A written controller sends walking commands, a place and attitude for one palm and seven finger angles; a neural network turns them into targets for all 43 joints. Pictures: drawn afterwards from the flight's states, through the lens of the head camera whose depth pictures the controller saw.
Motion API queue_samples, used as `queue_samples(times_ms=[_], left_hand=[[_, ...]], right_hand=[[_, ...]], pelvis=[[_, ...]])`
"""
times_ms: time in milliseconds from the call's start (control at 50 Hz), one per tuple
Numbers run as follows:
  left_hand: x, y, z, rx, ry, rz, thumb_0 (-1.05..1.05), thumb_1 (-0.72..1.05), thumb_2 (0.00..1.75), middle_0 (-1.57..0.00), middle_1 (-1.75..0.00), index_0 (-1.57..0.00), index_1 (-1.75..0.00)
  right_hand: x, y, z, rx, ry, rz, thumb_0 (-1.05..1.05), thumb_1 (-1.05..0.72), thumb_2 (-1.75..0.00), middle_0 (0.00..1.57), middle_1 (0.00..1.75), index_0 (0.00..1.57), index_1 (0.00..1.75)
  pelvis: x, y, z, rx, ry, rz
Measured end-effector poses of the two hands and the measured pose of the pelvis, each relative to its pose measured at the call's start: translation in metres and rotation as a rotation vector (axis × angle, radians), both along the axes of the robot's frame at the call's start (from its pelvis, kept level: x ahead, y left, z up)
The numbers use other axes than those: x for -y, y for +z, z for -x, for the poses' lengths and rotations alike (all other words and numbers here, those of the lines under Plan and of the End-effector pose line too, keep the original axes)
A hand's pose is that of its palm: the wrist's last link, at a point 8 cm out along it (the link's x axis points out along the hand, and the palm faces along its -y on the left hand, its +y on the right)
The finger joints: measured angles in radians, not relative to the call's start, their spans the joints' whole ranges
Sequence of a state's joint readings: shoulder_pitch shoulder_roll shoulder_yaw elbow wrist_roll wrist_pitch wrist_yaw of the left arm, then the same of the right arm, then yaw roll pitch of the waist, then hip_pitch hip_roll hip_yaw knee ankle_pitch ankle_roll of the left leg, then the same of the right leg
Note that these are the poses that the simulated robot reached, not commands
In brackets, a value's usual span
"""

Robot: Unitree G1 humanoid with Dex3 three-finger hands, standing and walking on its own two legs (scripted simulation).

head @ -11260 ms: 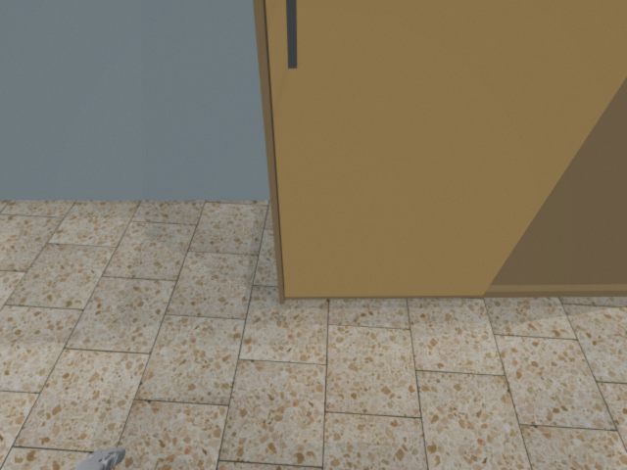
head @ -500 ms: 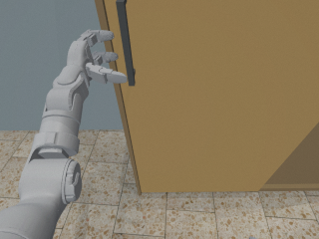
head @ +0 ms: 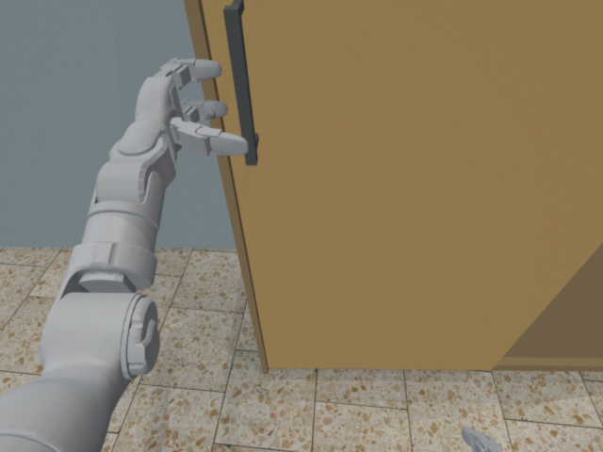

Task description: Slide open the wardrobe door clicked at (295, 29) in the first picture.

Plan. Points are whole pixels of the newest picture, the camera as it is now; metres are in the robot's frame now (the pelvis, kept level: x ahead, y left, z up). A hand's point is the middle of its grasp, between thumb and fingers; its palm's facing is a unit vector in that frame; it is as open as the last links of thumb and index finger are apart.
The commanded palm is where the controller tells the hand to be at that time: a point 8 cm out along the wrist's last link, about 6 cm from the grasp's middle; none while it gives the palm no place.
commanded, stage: feel for the door with the fingertips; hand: left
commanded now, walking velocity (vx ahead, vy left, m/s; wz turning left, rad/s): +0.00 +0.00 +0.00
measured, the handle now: (245, 89) +0.51 +0.10 +0.26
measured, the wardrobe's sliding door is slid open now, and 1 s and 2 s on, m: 0.00 0.00 0.00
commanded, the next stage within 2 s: slide the fingers in behind the handle in 0.20 s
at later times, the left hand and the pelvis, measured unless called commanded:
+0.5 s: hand (220, 109) +0.47 +0.13 +0.25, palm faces +0.01 -1.00 +0.02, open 13.8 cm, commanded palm +0.44 +0.18 +0.25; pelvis +0.00 +0.00 +0.00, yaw -1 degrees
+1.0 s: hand (243, 109) +0.47 +0.10 +0.25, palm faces +0.00 -1.00 +0.02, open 13.9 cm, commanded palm +0.44 +0.15 +0.25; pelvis +0.00 +0.01 +0.00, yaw -1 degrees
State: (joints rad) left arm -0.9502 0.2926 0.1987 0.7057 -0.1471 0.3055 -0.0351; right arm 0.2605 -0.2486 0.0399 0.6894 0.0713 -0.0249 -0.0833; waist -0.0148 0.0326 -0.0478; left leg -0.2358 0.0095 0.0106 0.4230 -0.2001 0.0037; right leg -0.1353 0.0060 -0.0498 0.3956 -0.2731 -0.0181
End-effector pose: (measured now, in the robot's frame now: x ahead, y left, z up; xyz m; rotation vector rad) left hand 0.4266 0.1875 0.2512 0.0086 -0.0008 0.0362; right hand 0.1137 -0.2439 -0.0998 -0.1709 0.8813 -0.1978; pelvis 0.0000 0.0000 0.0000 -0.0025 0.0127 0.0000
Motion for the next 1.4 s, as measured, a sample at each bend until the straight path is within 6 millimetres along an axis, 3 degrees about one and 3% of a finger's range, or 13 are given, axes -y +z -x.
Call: queue_samples(times_ms=[220,400,520,640,940,1220,1400], left_hand=[[0.015,-0.001,-0.015,-0.009,-0.018,0.016,-0.02,-0.50,0.30,-0.30,-1.20,-0.30,-1.20],[0.010,-0.002,-0.019,0.007,-0.021,0.025,-0.02,-0.50,0.30,-0.35,-1.24,-0.34,-1.23],[0.007,-0.004,-0.018,0.016,-0.020,0.024,-0.02,-0.50,0.30,-0.34,-1.23,-0.33,-1.22],[0.006,-0.003,-0.014,0.026,-0.021,0.006,-0.02,-0.50,0.30,-0.32,-1.21,-0.31,-1.21],[0.036,-0.002,-0.016,0.005,-0.043,0.021,-0.02,-0.50,0.30,-0.30,-1.20,-0.30,-1.20],[0.038,-0.002,-0.015,0.014,-0.030,0.010,-0.02,-0.50,0.30,-0.31,-1.21,-0.31,-1.21],[0.050,-0.004,-0.013,-0.005,-0.036,0.027,-0.02,-0.50,0.30,-0.30,-1.20,-0.30,-1.20]], right_hand=[[0.007,-0.006,0.021,-0.045,-0.027,0.017,0.01,-0.91,-0.90,0.21,0.30,0.21,0.30],[0.006,-0.011,0.046,-0.089,-0.057,0.007,0.01,-0.91,-0.90,0.21,0.30,0.21,0.30],[0.006,-0.010,0.052,-0.087,-0.076,0.006,0.01,-0.91,-0.90,0.21,0.30,0.21,0.30],[0.005,-0.009,0.047,-0.072,-0.067,0.009,0.01,-0.91,-0.90,0.21,0.30,0.21,0.30],[-0.009,-0.004,0.014,-0.011,-0.012,-0.009,0.01,-0.91,-0.90,0.21,0.30,0.21,0.30],[-0.004,-0.010,0.022,-0.056,-0.024,-0.018,0.01,-0.91,-0.90,0.21,0.30,0.21,0.30],[0.002,-0.008,0.016,-0.048,-0.022,-0.005,0.01,-0.91,-0.90,0.21,0.30,0.20,0.30]], pelvis=[[-0.001,-0.001,0.002,-0.019,0.000,0.001],[-0.002,-0.001,0.002,-0.023,-0.011,0.001],[-0.004,0.000,0.003,-0.021,-0.020,0.002],[-0.006,-0.001,0.004,-0.019,-0.016,0.004],[-0.008,-0.001,0.003,-0.024,-0.010,0.002],[-0.004,0.000,-0.002,-0.019,-0.012,-0.001],[-0.001,-0.001,-0.002,-0.015,-0.008,-0.002]])
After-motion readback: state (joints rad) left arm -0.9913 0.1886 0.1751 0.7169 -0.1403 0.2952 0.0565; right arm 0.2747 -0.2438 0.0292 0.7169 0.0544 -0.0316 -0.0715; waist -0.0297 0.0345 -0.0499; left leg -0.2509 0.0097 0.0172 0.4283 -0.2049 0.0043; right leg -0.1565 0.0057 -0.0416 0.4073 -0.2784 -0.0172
